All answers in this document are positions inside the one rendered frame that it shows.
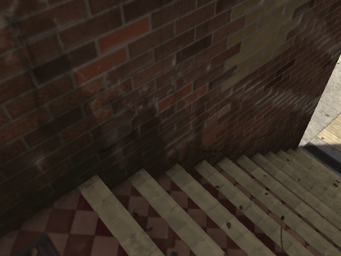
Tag stairs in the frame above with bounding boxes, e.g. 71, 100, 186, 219
111, 147, 341, 256

